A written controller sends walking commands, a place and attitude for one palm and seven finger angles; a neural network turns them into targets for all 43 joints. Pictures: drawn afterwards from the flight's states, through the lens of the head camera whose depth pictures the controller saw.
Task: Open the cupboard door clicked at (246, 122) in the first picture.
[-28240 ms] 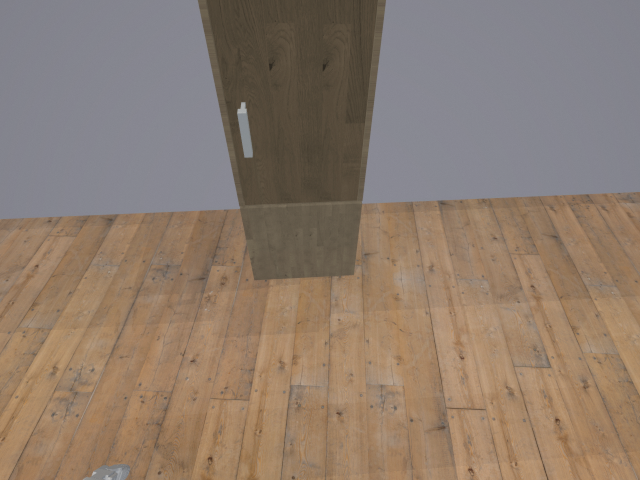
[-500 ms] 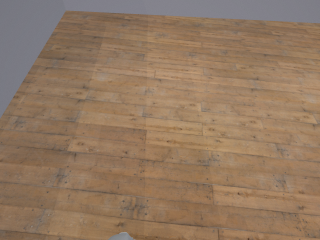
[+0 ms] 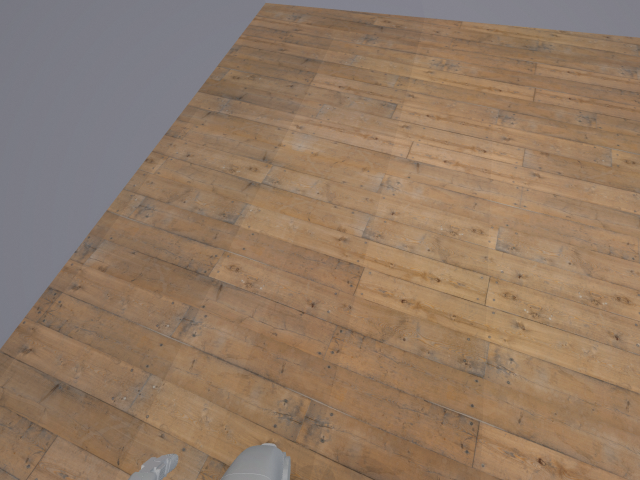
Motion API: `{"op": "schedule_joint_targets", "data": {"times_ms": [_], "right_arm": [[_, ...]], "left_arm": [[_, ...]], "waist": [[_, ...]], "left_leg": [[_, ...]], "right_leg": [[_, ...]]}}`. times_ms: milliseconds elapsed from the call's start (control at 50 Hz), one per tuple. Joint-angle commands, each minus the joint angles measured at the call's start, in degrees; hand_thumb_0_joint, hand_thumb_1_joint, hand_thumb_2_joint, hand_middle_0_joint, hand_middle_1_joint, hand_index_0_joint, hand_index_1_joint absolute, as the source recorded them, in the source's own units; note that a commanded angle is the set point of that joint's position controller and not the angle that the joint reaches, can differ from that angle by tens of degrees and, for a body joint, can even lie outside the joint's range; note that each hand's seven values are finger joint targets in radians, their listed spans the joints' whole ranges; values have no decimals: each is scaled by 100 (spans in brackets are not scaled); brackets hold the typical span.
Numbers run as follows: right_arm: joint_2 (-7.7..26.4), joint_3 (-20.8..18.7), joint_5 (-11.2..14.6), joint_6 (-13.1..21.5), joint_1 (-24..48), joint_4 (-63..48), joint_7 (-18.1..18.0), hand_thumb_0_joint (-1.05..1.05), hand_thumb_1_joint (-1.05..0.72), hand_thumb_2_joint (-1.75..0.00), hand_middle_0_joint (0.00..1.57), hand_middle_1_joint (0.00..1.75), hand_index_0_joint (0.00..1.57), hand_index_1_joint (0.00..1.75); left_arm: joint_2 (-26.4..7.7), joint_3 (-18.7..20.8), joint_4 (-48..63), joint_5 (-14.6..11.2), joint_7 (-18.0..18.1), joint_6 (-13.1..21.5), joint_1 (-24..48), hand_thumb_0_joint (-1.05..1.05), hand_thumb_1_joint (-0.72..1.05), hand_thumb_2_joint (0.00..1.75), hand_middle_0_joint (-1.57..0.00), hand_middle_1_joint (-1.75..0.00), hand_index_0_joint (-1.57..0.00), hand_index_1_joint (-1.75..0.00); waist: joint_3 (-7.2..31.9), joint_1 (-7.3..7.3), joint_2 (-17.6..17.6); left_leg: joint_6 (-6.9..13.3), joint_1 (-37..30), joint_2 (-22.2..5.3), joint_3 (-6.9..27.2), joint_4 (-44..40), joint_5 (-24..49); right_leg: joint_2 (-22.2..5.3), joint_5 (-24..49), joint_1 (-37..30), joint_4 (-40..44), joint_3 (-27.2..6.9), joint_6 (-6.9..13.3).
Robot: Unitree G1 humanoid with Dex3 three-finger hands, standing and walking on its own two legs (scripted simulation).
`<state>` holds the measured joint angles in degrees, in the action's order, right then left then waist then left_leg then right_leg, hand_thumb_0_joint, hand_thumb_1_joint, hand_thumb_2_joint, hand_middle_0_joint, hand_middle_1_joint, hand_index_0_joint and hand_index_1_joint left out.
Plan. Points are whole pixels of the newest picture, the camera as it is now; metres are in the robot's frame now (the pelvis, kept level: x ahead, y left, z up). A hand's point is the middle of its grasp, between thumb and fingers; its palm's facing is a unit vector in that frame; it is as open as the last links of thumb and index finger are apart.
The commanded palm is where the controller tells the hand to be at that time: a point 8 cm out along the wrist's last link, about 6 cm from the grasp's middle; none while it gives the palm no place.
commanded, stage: turn to face it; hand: left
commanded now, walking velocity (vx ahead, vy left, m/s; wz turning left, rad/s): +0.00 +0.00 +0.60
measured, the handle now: out of the picture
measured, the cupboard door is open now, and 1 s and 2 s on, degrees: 48 48 48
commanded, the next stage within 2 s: none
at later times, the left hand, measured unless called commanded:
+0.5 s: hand out of the picture +0.09 +0.20 -0.16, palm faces +0.31 -0.91 -0.29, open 7.4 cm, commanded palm none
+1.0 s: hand out of the picture +0.02 +0.16 -0.18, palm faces +0.60 -0.76 -0.24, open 7.4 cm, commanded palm none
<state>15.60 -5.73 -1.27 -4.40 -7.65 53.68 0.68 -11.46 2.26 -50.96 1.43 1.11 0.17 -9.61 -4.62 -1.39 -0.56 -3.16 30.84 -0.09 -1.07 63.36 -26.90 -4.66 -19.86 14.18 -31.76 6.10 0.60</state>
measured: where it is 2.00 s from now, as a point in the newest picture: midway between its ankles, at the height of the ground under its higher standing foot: outside the picture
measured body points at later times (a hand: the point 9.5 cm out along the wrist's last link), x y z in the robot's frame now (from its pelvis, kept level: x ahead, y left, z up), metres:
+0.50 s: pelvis +0.05 -0.04 -0.01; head +0.11 -0.03 +0.44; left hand +0.07 +0.25 -0.14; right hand +0.22 -0.25 -0.16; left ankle +0.01 +0.11 -0.74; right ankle +0.10 -0.16 -0.72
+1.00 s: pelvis +0.09 -0.05 -0.01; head +0.13 +0.00 +0.43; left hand -0.01 +0.20 -0.17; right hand +0.34 -0.19 -0.14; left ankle +0.03 +0.03 -0.74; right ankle +0.13 -0.18 -0.68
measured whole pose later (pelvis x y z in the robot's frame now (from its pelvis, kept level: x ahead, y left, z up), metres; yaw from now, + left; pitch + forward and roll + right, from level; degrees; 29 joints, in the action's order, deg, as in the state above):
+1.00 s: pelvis +0.09 -0.05 -0.01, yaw +37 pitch +2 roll +1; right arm 11.9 -3.1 -1.4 -1.7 -6.5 51.0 0.4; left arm -14.9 3.8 -52.9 1.0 0.9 -3.3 -10.7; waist -5.7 0.1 3.7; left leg 1.8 18.2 0.3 -2.9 34.9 -18.5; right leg -6.3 -30.0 26.3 -61.9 4.2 -4.3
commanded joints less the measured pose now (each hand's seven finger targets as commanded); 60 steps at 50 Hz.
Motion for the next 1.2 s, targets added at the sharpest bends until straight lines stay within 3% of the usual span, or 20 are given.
{"op": "schedule_joint_targets", "data": {"times_ms": [0, 80, 140, 160, 180, 200, 320, 460, 480, 500, 520, 580, 760, 820, 840, 860, 880, 900, 1000, 1180], "right_arm": [[85, 118, 55, 180, 481, -583, 101, 0, -90, -90, 20, 30, 20, 30], [109, 180, 72, 227, 694, -697, 113, 0, -90, -90, 20, 30, 20, 30], [331, 127, 42, 268, 163, -616, 77, 0, -90, -90, 20, 30, 20, 30], [630, 49, 7, 305, -365, -495, 67, 0, -90, -90, 20, 30, 20, 30], [1309, -138, -52, 345, -826, -445, 34, 0, -90, -90, 20, 30, 20, 30], [1593, -170, 16, 275, -1164, -342, 17, 0, -90, -90, 20, 30, 20, 30], [1039, -30, -15, 342, 73, -633, -121, 0, -90, -90, 20, 30, 20, 30], [1044, -141, 1, 242, 438, -751, -80, 0, -90, -90, 20, 30, 20, 30], [779, -118, 54, 244, 411, -803, -61, 0, -90, -90, 20, 30, 20, 30], [289, -38, 95, 265, 277, -928, -27, 0, -90, -90, 20, 30, 20, 30], [456, -43, 50, 257, 383, -1003, -7, 0, -90, -90, 20, 30, 20, 30], [351, -32, 25, 156, 276, -697, 51, 0, -90, -90, 20, 30, 20, 30], [30, 157, 96, 220, 552, -662, 112, 0, -90, -90, 20, 30, 20, 30], [196, 123, 72, 263, 106, -572, 80, 0, -90, -90, 20, 30, 20, 30], [406, 48, 44, 296, -274, -485, 86, 0, -90, -90, 20, 30, 20, 30], [1101, -124, -25, 346, -711, -440, 48, 0, -90, -90, 20, 30, 20, 30], [1415, -190, -1, 279, -1094, -334, -1, 0, -90, -90, 20, 30, 20, 30], [1287, -164, 4, 289, -1146, -273, -66, 0, -90, -90, 20, 30, 20, 30], [891, -16, -1, 379, -274, -477, -169, 0, -90, -90, 20, 30, 20, 30], [971, -133, 10, 263, 158, -601, -108, 0, -90, -90, 20, 30, 20, 30]], "left_arm": [[-1058, 279, 229, 12, 89, 110, -521, 0, 90, 90, -20, -30, -20, -30], [-1296, 353, 138, 22, 82, 103, -750, 0, 90, 90, -20, -30, -20, -30], [-1398, 376, 146, -32, 45, 115, -593, 0, 90, 90, -20, -30, -20, -30], [-1396, 362, 231, -81, 27, 111, -443, 0, 90, 90, -20, -30, -20, -30], [-984, 294, 474, -134, -28, 76, -308, 0, 90, 90, -20, -30, -20, -30], [-893, 214, 723, -79, 14, -3, -8, 0, 90, 90, -20, -30, -20, -30], [-775, 272, 379, -51, -57, -213, -109, 0, 90, 90, -20, -30, -20, -30], [-774, 304, 361, -55, -76, -75, -728, 0, 90, 90, -20, -30, -20, -30], [-1059, 359, 335, -13, -38, 5, -962, 0, 90, 90, -20, -30, -20, -30], [-1665, 471, 350, 70, 31, 74, -1051, 0, 90, 90, -20, -30, -20, -30], [-1756, 407, 423, 17, 46, 43, -997, 0, 90, 90, -20, -30, -20, -30], [-1035, 262, 556, -4, 99, 34, -184, 0, 90, 90, -20, -30, -20, -30], [-1245, 381, 278, 32, 90, 73, -733, 0, 90, 90, -20, -30, -20, -30], [-1292, 432, 247, -19, 57, 53, -575, 0, 90, 90, -20, -30, -20, -30], [-1219, 412, 272, -59, 32, 39, -464, 0, 90, 90, -20, -30, -20, -30], [-866, 360, 498, -113, -17, 1, -394, 0, 90, 90, -20, -30, -20, -30], [-719, 233, 776, -66, 6, -55, 52, 0, 90, 90, -20, -30, -20, -30], [-796, 244, 767, -12, 50, -125, 353, 0, 90, 90, -20, -30, -20, -30], [-736, 283, 383, -58, -43, -186, 83, 0, 90, 90, -20, -30, -20, -30], [-744, 280, 398, -93, -46, -68, -440, 0, 90, 90, -20, -30, -20, -30]], "waist": [[685, 284, 1165], [747, 393, 1269], [1032, 48, 1126], [1370, -279, 635], [1634, -523, -1172], [1588, -564, -1284], [639, 107, -892], [747, 431, -837], [797, 552, -26], [871, 564, 1934], [853, 614, 1769], [543, 124, 1404], [843, 424, 1250], [976, 143, 1021], [1166, -85, 514], [1417, -330, -1286], [1295, -494, -1640], [1243, -510, -987], [760, 57, -781], [759, 366, -832]], "left_leg": [[-100, 103, -90, -318, -926, 126], [26, -360, 35, -594, -2091, 189], [192, -1574, 214, -770, -3340, 1140], [385, -2755, -171, -485, -3730, 2582], [1315, -4041, -1876, 1777, -3711, 5118], [1971, -3731, -2650, 2370, -3816, 6061], [1207, -1811, -1295, 1126, -4186, 3423], [883, -792, -900, 1348, -3510, 2112], [556, -301, -415, 1033, -2746, 1354], [66, 644, 435, 89, -1156, -507], [142, 464, 214, 387, 157, -1096], [27, 376, -168, 376, 1073, -41], [14, -488, -17, -504, -2018, 2], [148, -1498, 29, -601, -3270, 901], [278, -2447, -188, -339, -3915, 1874], [1065, -3621, -1759, 1738, -4029, 4130], [1833, -3526, -2618, 2531, -4073, 5617], [1817, -3361, -2457, 2350, -4014, 5232], [1224, -2393, -1339, 1179, -4117, 4477], [906, -1122, -892, 1589, -3556, 2823]], "right_leg": [[-1335, 4709, -1389, 641, -349, 457], [-1498, 5292, -1686, 314, -205, 483], [-1386, 5419, -1291, -620, 185, 178], [-1312, 4496, -492, -1512, 388, -54], [-429, 273, 1477, -2963, 524, -509], [-153, -1903, 1924, -3692, -153, -505], [-64, -544, 1466, -3034, -521, -583], [414, 344, -440, -177, -120, -518], [-128, 535, -1045, 815, -643, -397], [-1918, 1117, -1476, 1547, -2693, 252], [-2507, 1555, -823, 1566, -2810, 803], [-1540, 2306, -376, 1152, -1345, 624], [-1606, 4285, -1508, 509, -240, 568], [-1582, 3966, -1063, -142, 110, 274], [-1439, 3367, -409, -931, 339, 16], [-605, 135, 1344, -2288, 588, -463], [-241, -2007, 2095, -3151, 18, -542], [-276, -1728, 2284, -3529, -419, -528], [-117, -432, 1783, -3293, -585, -609], [433, 440, -459, 119, -213, -500]]}}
